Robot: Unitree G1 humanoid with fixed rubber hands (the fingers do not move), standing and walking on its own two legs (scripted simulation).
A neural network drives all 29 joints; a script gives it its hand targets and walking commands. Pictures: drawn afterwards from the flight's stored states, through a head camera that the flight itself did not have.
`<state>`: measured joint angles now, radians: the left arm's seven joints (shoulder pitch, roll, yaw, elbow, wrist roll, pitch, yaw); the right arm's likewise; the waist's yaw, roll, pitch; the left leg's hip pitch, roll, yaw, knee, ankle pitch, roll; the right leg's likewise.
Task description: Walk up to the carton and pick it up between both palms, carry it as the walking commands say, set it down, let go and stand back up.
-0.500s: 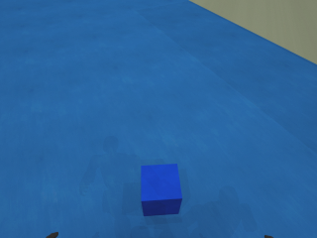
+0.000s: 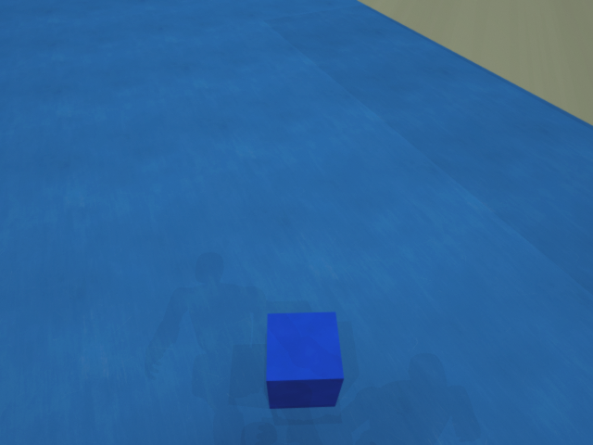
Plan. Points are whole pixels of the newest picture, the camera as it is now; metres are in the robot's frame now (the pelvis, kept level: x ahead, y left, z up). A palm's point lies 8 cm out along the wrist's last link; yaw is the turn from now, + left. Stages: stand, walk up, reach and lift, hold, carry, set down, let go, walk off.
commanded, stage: walk up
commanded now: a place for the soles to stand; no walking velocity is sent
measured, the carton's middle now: (302, 361) +0.51 -0.02 -0.65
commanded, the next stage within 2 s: none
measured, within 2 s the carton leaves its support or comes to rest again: neither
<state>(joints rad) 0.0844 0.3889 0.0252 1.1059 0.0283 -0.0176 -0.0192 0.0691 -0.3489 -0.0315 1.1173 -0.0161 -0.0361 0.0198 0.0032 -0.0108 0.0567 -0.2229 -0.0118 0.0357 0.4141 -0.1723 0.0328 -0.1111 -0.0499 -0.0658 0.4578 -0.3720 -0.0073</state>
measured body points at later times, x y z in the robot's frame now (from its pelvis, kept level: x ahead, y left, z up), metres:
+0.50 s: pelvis +0.11 -0.03 -0.02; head +0.14 -0.01 +0.42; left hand +0.18 +0.30 -0.14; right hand +0.22 -0.34 -0.13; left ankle +0.17 +0.09 -0.74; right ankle +0.05 -0.15 -0.72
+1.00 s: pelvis +0.17 -0.05 -0.01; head +0.22 -0.06 +0.43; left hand +0.30 +0.26 -0.12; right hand +0.32 -0.36 -0.13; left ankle +0.17 +0.09 -0.74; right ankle +0.11 -0.15 -0.74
